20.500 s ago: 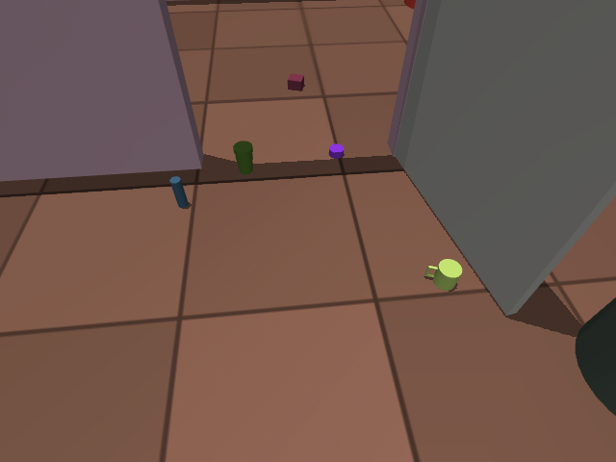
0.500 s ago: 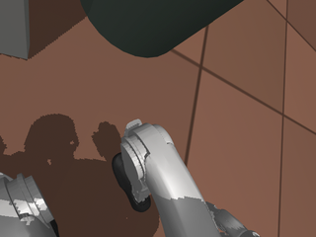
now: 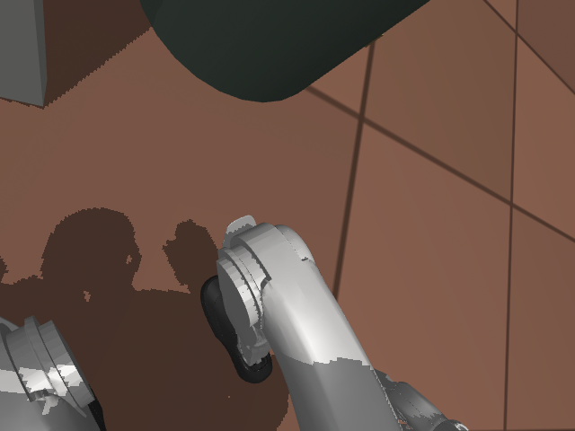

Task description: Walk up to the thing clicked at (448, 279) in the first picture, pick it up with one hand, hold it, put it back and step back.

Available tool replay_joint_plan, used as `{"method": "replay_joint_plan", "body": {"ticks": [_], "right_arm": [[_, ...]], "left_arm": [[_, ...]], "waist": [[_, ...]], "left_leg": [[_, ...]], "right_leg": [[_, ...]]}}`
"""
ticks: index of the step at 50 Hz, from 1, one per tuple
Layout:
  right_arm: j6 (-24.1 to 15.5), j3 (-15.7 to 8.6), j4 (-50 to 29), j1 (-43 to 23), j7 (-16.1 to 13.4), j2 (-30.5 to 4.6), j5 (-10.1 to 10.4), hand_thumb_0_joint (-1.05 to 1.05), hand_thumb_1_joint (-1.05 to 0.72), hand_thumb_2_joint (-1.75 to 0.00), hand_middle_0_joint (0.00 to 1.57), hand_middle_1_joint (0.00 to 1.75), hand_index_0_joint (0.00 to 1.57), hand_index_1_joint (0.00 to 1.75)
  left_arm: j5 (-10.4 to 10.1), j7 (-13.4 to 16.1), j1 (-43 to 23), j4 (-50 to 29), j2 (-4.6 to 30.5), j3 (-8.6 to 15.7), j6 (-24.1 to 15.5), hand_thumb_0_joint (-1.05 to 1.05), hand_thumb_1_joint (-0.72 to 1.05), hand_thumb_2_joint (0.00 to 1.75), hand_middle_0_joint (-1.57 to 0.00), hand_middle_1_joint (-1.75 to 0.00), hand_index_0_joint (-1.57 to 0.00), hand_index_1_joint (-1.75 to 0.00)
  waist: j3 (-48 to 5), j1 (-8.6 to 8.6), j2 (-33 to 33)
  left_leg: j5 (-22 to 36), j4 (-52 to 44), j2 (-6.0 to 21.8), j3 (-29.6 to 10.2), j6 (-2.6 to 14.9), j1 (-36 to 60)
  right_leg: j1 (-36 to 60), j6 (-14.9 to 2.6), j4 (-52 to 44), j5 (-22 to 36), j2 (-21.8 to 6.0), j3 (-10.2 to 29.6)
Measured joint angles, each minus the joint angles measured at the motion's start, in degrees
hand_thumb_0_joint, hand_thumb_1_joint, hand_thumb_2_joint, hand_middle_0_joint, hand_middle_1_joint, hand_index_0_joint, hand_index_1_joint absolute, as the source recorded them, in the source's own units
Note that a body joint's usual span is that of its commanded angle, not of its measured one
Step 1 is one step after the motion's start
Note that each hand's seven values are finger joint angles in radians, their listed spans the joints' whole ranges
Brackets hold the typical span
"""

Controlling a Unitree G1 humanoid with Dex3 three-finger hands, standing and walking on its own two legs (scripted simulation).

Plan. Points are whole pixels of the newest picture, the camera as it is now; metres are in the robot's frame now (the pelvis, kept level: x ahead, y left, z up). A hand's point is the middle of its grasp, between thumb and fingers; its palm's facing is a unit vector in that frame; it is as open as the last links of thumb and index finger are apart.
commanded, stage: close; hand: left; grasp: from above
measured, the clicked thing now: out of the picture +0.48 +0.35 -0.27
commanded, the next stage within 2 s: settle in 0.46 s
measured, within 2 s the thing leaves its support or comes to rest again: leaves its support in 0.90 s
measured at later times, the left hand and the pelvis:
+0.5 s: hand out of the picture +0.47 +0.33 -0.24, palm faces -0.43 -0.13 -0.89, open 11.5 cm; pelvis +0.00 +0.00 +0.00, yaw +0 degrees
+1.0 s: hand out of the picture +0.48 +0.35 -0.22, palm faces -0.37 -0.12 -0.92, open 11.3 cm; pelvis +0.01 +0.00 +0.01, yaw +1 degrees
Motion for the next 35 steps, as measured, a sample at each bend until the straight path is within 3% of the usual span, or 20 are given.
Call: {"method": "replay_joint_plan", "body": {"ticks": [35], "right_arm": [[0.06,0.68,-0.4,-0.15,-0.54,-0.13,-0.14,0.0,-0.92,-0.91,0.21,0.3,0.2,0.3]], "left_arm": [[-0.11,-0.62,-0.34,-0.64,0.4,0.04,-0.07,0.01,-0.29,1.01,-0.38,-1.13,-0.35,-1.13]], "waist": [[0.3,0.12,0.27]], "left_leg": [[-0.07,-0.37,0.11,-0.01,0.21,-0.02]], "right_leg": [[0.15,0.38,-0.56,0.04,-0.14,-0.1]]}}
